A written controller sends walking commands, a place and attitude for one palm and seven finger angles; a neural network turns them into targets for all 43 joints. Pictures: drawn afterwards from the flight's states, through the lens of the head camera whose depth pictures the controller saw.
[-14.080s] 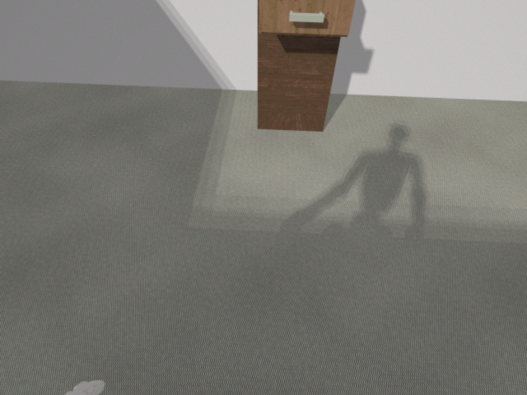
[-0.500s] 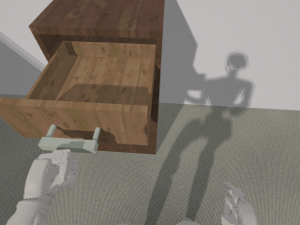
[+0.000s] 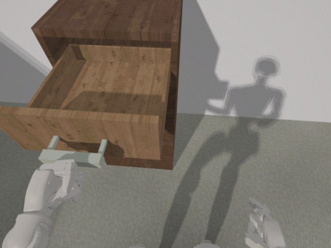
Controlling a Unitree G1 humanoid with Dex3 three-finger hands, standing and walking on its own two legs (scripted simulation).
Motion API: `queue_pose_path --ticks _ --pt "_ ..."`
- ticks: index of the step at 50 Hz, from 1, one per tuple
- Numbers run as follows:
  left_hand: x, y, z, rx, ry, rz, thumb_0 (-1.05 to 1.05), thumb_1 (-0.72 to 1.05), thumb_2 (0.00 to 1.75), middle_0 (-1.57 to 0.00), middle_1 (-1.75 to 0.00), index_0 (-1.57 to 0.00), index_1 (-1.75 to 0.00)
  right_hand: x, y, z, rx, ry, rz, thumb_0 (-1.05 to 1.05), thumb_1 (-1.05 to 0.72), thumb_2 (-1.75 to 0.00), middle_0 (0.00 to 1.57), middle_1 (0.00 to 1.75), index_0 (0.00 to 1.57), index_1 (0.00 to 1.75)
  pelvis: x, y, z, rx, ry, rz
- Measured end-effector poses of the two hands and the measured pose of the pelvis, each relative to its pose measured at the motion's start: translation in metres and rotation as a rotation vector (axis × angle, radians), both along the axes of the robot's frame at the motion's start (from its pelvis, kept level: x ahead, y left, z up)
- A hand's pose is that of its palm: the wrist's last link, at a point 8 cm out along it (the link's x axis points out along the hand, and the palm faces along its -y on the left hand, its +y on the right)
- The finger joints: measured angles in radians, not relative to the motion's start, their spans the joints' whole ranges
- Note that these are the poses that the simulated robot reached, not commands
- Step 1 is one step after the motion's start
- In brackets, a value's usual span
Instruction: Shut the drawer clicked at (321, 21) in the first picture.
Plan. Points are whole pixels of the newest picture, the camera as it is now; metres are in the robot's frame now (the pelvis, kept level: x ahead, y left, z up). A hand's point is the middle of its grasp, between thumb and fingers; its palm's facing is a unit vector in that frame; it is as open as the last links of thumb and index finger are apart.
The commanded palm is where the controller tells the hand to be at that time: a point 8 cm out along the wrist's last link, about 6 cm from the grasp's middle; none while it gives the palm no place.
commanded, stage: push the drawer shut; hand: left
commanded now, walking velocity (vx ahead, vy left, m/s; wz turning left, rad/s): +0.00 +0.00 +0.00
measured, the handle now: (75, 150) +0.32 +0.23 +0.07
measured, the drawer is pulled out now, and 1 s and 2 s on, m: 0.29 0.18 0.06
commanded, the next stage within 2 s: none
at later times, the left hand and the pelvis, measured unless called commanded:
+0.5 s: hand (83, 166) +0.28 +0.20 +0.07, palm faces -0.02 -1.00 -0.07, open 3.3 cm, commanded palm +0.27 +0.25 +0.07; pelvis -0.02 +0.00 +0.01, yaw +0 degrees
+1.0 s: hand (91, 140) +0.35 +0.20 +0.07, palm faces -0.03 -1.00 -0.05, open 3.1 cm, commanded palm +0.33 +0.25 +0.07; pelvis -0.01 +0.00 +0.01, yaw -1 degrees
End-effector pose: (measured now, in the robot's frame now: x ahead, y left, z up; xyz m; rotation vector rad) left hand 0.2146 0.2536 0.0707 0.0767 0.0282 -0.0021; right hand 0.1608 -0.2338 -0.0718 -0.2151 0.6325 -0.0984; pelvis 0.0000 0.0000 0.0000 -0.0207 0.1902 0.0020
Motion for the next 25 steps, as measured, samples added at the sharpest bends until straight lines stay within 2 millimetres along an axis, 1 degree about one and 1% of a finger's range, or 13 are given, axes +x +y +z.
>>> queue_pose_path --ticks 12,25 --pt "0.013 0.001 -0.002 -0.008 -0.006 -0.001 0.0 0.85 0.95 -1.4 -1.6 -1.4 -1.6 -0.016 -0.006 -0.006 -0.015 0.046 0.004 0.02 -0.9 -0.9 0.2 0.3 0.2 0.3 -0.007 -0.001 0.002 0.003 -0.009 0.01" --pt "0.045 0.0 0.0 -0.011 -0.008 -0.016 0.03 0.85 0.96 -1.4 -1.6 -1.4 -1.6 -0.029 -0.004 -0.007 -0.004 0.062 -0.013 0.02 -0.9 -0.9 0.2 0.3 0.21 0.3 -0.015 0.0 0.005 0.01 -0.019 0.003"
